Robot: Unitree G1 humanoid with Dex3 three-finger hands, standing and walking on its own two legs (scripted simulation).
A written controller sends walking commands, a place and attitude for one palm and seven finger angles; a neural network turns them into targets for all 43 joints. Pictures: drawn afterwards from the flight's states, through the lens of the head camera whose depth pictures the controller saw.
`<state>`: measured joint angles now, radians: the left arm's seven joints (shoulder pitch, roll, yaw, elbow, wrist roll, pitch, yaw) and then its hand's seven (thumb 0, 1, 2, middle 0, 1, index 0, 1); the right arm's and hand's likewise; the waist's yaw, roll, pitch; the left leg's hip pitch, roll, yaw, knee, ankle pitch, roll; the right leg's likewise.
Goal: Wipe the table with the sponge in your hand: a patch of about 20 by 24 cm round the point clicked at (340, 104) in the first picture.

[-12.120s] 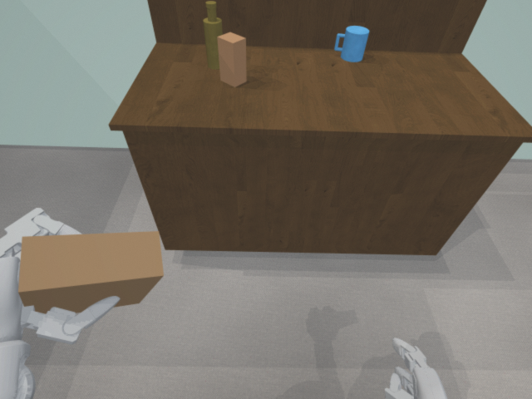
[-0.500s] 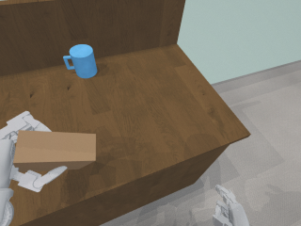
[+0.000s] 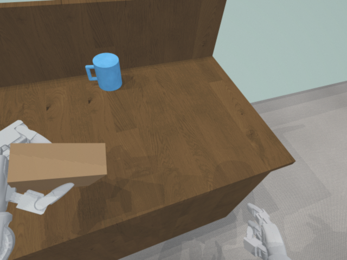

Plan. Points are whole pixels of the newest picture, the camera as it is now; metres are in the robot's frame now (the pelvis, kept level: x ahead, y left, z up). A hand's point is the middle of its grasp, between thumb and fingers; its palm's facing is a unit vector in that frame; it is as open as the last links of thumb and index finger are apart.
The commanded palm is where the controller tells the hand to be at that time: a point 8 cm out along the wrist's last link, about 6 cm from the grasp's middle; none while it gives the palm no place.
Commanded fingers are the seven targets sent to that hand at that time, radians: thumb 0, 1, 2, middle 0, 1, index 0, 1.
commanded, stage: look again from close up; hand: left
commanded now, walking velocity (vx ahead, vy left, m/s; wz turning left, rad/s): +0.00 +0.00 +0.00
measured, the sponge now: (71, 168) +0.24 +0.21 +0.13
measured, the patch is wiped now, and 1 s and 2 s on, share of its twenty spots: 0.00 0.00 0.00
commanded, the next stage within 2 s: come to a stop and stand still in 0.26 s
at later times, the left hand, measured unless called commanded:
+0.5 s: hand (45, 182) +0.20 +0.23 +0.15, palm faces +0.34 -0.86 -0.37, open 9.5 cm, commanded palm +0.14 +0.27 +0.17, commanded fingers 0.00 0.10 1.30 -1.20 -1.60 -1.20 -1.60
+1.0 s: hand (52, 175) +0.22 +0.24 +0.13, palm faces +0.27 -0.87 -0.42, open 9.5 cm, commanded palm +0.16 +0.28 +0.17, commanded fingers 0.00 0.10 1.30 -1.20 -1.60 -1.20 -1.60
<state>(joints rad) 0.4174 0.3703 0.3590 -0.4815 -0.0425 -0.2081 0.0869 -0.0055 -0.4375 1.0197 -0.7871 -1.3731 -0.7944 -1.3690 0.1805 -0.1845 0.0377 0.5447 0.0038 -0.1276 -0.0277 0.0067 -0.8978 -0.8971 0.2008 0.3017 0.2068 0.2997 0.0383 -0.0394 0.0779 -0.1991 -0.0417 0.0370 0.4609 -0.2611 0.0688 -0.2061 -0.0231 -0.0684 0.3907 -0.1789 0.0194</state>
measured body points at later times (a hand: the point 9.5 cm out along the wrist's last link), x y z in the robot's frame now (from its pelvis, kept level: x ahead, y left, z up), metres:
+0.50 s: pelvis -0.02 -0.01 +0.00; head +0.00 +0.01 +0.45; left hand +0.18 +0.28 +0.17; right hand +0.15 -0.24 -0.07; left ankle -0.01 +0.06 -0.74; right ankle +0.02 -0.14 -0.74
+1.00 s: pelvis -0.01 +0.00 +0.00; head +0.03 +0.02 +0.45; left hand +0.20 +0.28 +0.16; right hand +0.16 -0.21 -0.08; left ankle -0.01 +0.07 -0.74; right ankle +0.02 -0.14 -0.74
